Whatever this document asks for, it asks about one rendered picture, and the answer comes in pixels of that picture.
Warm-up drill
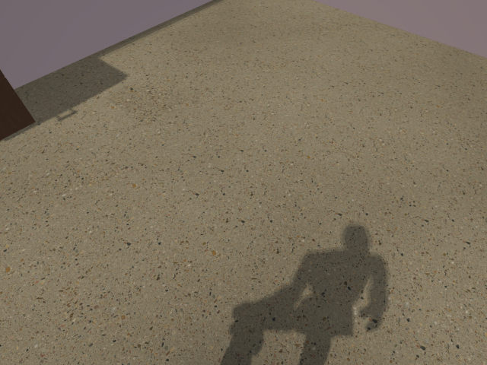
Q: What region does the cupboard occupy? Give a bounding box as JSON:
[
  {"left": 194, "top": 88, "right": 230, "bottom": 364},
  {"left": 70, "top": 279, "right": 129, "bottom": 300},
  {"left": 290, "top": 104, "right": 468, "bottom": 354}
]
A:
[{"left": 0, "top": 70, "right": 35, "bottom": 141}]

